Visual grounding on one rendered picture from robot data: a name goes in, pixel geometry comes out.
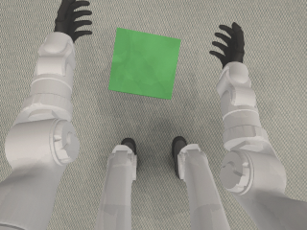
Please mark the right robot upper arm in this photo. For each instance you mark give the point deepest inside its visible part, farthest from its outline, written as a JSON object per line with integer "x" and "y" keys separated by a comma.
{"x": 257, "y": 181}

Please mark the carton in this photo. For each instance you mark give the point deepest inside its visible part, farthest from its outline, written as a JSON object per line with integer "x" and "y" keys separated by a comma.
{"x": 144, "y": 64}

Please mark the left robot forearm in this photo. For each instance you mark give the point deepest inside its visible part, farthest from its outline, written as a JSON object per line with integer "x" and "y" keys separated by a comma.
{"x": 52, "y": 82}

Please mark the right robot hand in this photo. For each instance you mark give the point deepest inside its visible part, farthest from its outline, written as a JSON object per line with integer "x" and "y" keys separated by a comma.
{"x": 234, "y": 51}

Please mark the left robot hand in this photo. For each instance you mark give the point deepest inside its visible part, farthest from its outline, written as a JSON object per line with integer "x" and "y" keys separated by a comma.
{"x": 66, "y": 16}

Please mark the robot left shin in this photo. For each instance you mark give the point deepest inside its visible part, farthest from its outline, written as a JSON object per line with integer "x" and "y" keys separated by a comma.
{"x": 118, "y": 147}

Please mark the right robot forearm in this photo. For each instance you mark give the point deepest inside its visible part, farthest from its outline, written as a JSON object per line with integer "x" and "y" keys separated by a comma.
{"x": 242, "y": 127}

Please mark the right robot thigh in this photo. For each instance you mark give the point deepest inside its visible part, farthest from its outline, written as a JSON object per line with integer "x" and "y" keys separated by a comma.
{"x": 205, "y": 205}

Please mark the left robot upper arm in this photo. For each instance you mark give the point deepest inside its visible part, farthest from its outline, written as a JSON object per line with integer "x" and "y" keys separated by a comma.
{"x": 38, "y": 152}

